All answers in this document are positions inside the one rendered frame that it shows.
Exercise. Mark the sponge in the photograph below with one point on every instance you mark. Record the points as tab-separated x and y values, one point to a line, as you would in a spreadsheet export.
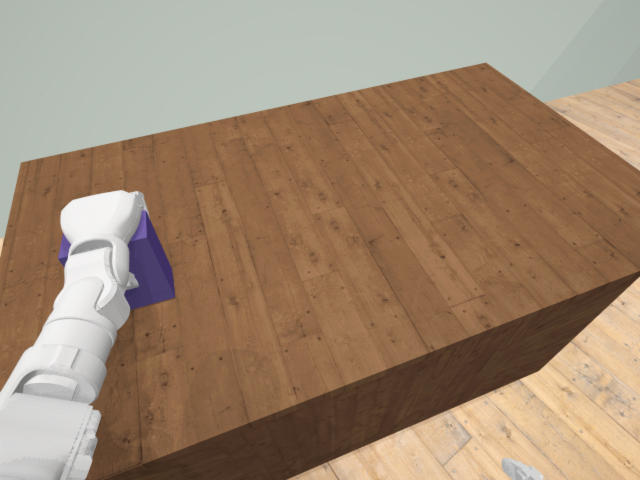
148	263

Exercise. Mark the table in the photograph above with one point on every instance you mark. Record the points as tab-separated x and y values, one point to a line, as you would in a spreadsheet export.
344	268

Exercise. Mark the left robot hand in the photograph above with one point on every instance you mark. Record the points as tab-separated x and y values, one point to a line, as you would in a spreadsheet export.
115	213

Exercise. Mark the right robot hand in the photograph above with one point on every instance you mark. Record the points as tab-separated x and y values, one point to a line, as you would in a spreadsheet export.
519	471

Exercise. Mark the left robot upper arm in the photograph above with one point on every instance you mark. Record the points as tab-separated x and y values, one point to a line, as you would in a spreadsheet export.
44	438

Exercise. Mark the left robot forearm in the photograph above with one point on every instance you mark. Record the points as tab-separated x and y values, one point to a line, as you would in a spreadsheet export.
68	358

